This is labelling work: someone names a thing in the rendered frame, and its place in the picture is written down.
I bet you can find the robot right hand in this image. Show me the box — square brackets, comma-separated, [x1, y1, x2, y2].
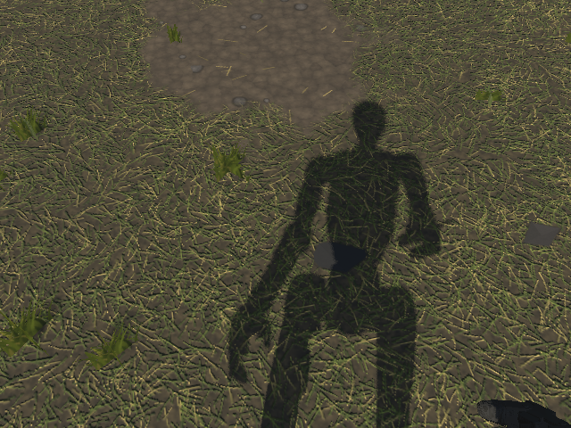
[477, 399, 571, 428]

